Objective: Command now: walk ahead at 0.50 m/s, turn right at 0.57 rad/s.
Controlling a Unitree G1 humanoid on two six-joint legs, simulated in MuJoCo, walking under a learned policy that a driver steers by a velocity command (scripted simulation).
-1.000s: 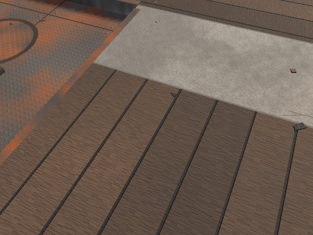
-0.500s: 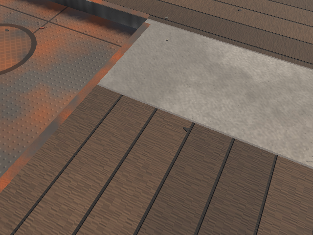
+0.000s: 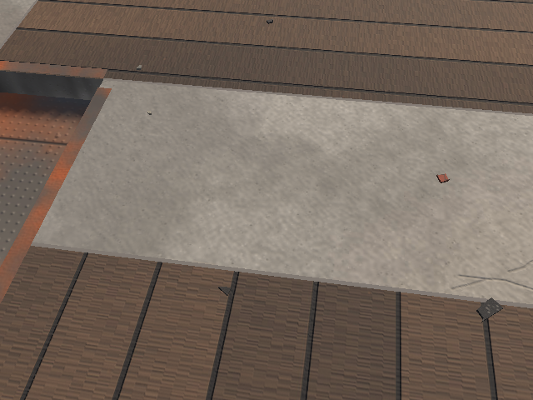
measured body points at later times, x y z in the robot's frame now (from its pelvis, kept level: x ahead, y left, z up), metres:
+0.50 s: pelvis +0.29 +0.04 +0.00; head +0.32 +0.04 +0.45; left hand +0.47 +0.28 -0.11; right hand +0.35 -0.26 -0.09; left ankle +0.36 +0.13 -0.73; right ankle +0.20 -0.07 -0.64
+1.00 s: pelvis +0.52 -0.12 +0.00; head +0.55 -0.14 +0.45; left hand +0.78 +0.04 -0.09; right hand +0.46 -0.40 -0.12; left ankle +0.52 +0.06 -0.64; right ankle +0.52 -0.21 -0.73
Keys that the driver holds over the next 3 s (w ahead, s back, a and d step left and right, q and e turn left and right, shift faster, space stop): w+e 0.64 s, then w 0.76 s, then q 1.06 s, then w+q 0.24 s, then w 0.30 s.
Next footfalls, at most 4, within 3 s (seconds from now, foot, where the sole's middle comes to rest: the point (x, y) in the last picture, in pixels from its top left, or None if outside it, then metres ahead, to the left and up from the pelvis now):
0.34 left None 0.40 0.12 -0.77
0.86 right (384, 354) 0.56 -0.23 -0.77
1.36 left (345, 228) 0.94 -0.16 -0.77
1.84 right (428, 220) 0.97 -0.42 -0.77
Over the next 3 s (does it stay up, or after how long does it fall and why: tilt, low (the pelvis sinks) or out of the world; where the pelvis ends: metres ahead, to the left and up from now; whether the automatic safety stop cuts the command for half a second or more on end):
stays up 1.04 -0.22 0.01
